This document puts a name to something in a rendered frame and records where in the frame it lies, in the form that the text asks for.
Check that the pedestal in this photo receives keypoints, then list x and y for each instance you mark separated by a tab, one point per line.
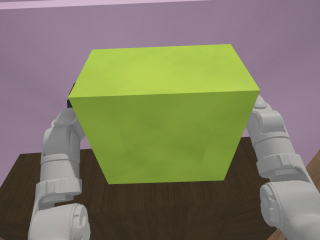
228	209

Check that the right robot forearm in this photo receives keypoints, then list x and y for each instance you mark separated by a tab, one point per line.
276	157

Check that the left robot hand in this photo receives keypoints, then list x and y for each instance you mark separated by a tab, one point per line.
68	101

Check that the left robot forearm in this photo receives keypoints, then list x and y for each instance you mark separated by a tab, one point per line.
60	163

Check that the robot right upper arm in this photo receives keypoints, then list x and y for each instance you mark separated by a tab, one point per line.
293	207

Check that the carton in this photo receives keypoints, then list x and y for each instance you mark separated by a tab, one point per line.
164	114

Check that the robot left upper arm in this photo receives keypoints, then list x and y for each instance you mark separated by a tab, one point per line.
64	222

